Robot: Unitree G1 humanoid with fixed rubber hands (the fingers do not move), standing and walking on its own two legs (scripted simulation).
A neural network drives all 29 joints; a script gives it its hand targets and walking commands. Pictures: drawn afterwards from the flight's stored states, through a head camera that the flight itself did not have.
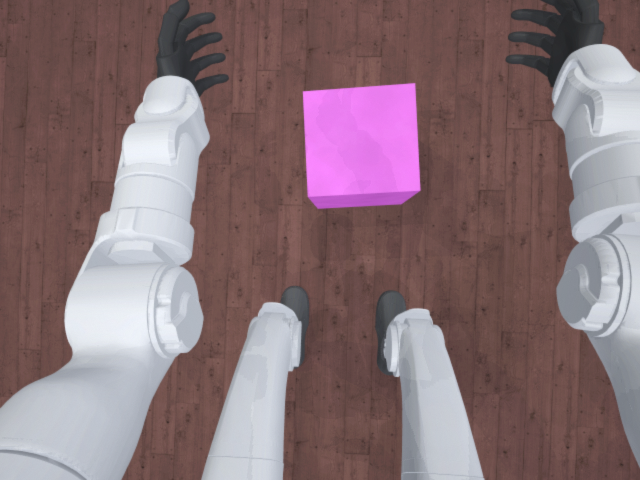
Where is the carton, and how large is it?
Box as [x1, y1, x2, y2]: [303, 83, 419, 208]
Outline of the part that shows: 414,83 303,91 308,197 318,208 402,203 419,190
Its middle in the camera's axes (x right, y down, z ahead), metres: +0.08 -0.19 +0.84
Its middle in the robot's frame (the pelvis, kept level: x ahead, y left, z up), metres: +0.54 -0.01 -0.53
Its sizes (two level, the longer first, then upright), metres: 0.210 0.200 0.250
